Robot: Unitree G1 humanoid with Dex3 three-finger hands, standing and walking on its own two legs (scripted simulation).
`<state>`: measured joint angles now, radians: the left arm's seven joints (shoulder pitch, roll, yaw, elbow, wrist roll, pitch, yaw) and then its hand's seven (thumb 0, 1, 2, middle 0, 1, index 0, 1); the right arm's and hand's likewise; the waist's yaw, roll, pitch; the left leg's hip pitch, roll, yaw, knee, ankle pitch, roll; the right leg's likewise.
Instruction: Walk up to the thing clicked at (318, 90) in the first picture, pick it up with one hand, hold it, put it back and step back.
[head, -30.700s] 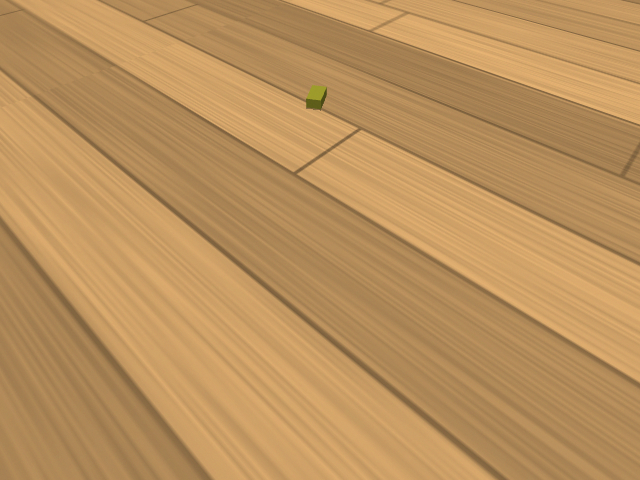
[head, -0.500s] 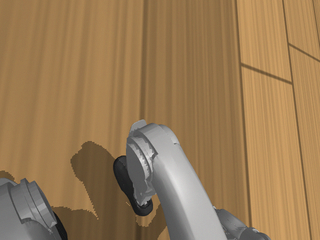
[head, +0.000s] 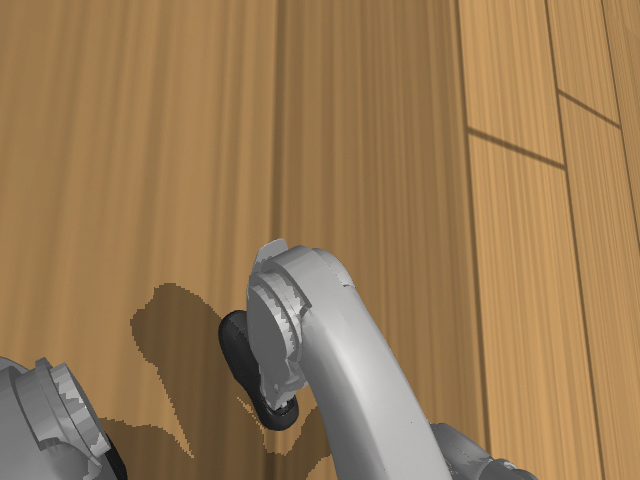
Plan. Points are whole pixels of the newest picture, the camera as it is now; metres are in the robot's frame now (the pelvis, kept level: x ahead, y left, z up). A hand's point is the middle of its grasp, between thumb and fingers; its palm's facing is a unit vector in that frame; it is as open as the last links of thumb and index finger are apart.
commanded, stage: open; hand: left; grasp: from above
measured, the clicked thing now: out of the picture +0.47 +0.29 -0.28
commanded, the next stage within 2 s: withdraw in 0.48 s
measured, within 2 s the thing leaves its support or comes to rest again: neither
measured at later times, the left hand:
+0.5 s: hand out of the picture +0.47 +0.28 -0.25, palm faces -0.46 -0.13 -0.88, open 13.9 cm
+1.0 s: hand out of the picture +0.49 +0.32 -0.13, palm faces -0.28 -0.06 -0.96, open 14.1 cm
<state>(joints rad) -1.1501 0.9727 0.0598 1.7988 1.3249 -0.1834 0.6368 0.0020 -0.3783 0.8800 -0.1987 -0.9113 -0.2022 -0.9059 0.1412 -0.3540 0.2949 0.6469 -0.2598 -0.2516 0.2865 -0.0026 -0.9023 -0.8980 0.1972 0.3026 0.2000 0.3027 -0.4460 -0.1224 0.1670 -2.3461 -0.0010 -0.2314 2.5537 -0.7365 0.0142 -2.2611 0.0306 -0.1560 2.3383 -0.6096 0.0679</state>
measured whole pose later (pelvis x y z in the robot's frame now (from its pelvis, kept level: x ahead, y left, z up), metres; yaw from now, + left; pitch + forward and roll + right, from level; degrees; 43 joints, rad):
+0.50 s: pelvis +0.00 +0.00 +0.00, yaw +0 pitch +29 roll -14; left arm -1.14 0.98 0.06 1.76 1.31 -0.20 0.60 0.00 -0.48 0.99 -0.08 -1.02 -0.09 -1.02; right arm 0.15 -0.35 0.31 0.62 -0.25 -0.25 0.28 0.00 -0.90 -0.90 0.20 0.30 0.20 0.30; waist -0.44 -0.13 0.19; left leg -2.33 0.00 -0.23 2.54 -0.73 0.01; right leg -2.25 0.03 -0.16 2.33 -0.61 0.07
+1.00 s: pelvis +0.01 -0.01 +0.02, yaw +3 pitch +35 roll -11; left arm -0.98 0.77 0.05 1.39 1.19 -0.03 0.49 0.00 -0.52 0.99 -0.09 -0.99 -0.09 -0.99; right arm 0.20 -0.32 0.14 0.71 -0.16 -0.15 0.31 0.00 -0.91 -0.90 0.20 0.30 0.20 0.30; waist -0.32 0.01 -0.06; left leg -2.32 0.00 -0.18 2.45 -0.75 0.00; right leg -2.27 0.01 -0.11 2.29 -0.64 0.04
